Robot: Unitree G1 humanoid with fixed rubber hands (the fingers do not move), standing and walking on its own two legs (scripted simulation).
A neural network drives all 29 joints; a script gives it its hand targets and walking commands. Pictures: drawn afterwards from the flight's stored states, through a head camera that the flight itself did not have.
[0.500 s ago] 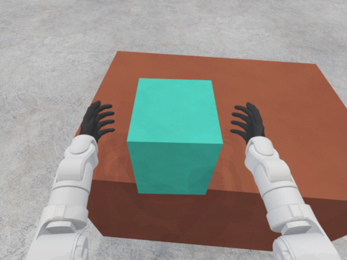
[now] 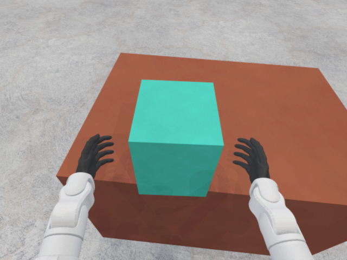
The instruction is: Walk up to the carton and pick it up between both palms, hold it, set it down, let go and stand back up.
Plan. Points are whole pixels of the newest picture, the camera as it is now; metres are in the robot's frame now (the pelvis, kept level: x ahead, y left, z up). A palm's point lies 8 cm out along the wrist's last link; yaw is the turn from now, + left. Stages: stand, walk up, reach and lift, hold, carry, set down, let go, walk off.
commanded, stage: set down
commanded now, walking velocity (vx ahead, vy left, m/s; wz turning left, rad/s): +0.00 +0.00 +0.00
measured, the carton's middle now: (174, 140) +0.44 +0.06 +0.01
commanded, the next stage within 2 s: none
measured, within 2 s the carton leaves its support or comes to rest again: neither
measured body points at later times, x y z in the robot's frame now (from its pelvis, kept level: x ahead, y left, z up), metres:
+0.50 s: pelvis +0.01 +0.00 +0.00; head +0.02 +0.02 +0.45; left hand +0.24 +0.25 +0.00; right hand +0.26 -0.15 +0.01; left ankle +0.03 +0.12 -0.75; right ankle -0.01 -0.10 -0.75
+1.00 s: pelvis +0.02 +0.00 +0.00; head +0.02 +0.02 +0.45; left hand +0.21 +0.24 -0.04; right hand +0.21 -0.16 -0.04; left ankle +0.03 +0.12 -0.75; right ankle -0.01 -0.10 -0.75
